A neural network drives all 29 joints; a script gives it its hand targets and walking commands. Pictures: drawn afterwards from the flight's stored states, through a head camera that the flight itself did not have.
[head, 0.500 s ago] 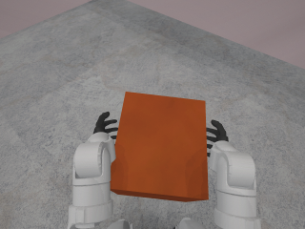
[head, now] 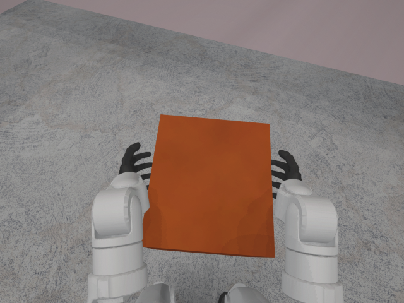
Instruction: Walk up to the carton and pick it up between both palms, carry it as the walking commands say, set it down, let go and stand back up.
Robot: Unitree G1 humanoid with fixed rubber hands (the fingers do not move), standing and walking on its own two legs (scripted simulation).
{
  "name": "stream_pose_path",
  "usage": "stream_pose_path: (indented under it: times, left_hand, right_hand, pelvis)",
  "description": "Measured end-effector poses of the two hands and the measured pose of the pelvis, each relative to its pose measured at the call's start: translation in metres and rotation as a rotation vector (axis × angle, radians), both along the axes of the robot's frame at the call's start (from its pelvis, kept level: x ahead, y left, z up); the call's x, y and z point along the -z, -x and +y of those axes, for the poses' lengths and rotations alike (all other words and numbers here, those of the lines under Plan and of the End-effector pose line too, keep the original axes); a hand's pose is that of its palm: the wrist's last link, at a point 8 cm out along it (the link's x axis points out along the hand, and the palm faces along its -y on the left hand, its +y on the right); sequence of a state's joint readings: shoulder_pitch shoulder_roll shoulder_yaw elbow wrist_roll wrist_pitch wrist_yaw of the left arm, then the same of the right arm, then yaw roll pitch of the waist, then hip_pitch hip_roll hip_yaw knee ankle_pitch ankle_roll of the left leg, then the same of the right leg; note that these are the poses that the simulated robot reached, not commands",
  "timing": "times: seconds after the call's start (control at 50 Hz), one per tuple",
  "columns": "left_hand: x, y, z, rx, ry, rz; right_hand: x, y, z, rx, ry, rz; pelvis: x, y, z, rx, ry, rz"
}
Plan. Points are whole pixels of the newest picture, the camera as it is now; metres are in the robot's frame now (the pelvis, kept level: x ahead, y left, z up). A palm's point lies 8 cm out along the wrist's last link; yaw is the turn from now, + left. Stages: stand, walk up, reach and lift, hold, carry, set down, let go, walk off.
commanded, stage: carry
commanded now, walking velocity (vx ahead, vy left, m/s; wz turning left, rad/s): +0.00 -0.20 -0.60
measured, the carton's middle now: (207, 192) +0.33 -0.01 +0.00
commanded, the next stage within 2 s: none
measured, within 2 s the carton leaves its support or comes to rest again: neither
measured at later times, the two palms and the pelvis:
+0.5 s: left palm (284, 221) +0.23 -0.12 +0.09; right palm out of the picture +0.14 -0.39 +0.06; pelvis -0.10 -0.16 +0.00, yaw -18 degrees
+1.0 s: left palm out of the picture +0.10 -0.37 +0.10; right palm out of the picture -0.08 -0.59 +0.07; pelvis -0.23 -0.30 +0.00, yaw -35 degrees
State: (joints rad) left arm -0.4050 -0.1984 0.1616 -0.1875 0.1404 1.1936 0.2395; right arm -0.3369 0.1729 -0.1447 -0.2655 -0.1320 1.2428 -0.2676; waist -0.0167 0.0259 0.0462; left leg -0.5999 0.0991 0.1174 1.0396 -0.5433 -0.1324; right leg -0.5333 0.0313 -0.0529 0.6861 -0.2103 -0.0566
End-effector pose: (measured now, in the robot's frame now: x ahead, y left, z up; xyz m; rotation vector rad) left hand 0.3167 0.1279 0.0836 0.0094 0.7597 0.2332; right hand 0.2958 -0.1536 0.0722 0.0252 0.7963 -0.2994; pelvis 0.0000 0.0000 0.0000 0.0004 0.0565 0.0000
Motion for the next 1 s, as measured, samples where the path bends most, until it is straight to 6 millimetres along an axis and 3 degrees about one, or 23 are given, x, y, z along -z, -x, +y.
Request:
stream_pose_path:
  times: [0.12,0.24,0.32,0.4,0.56,0.68,0.88,1.0]
  left_hand:
    - [0.003,0.02,-0.049,0.079,0.041,0.007]
    - [-0.007,0.039,-0.098,0.137,0.028,0.032]
    - [-0.012,0.049,-0.138,0.146,0.031,0.007]
    - [-0.011,0.065,-0.19,0.175,-0.004,-0.022]
    - [0.007,0.091,-0.283,0.338,-0.047,0.048]
    - [0.023,0.122,-0.332,0.426,0.028,0.061]
    - [-0.005,0.178,-0.43,0.489,0.0,-0.024]
    - [-0.012,0.22,-0.5,0.588,-0.066,-0.022]
  right_hand:
    - [-0.011,0.04,-0.047,0.063,0.055,0.01]
    - [-0.021,0.074,-0.093,0.12,0.047,0.037]
    - [-0.022,0.089,-0.133,0.147,0.03,0.01]
    - [-0.01,0.112,-0.183,0.173,-0.003,-0.02]
    - [0.019,0.186,-0.259,0.352,-0.059,0.047]
    - [0.009,0.236,-0.299,0.426,0.029,0.062]
    - [-0.005,0.305,-0.389,0.492,-0.004,-0.024]
    - [0.007,0.371,-0.44,0.592,-0.069,-0.022]
  pelvis:
    - [-0.001,0.021,-0.029,0.095,0.0,-0.021]
    - [-0.012,0.039,-0.061,0.179,0.019,-0.005]
    - [-0.01,0.057,-0.092,0.245,0.026,-0.005]
    - [-0.001,0.077,-0.13,0.282,0.052,-0.023]
    - [0.002,0.115,-0.167,0.346,0.009,0.019]
    - [0.002,0.145,-0.194,0.446,-0.004,-0.001]
    - [-0.001,0.198,-0.264,0.585,0.025,-0.008]
    - [-0.002,0.234,-0.297,0.611,-0.009,0.0]
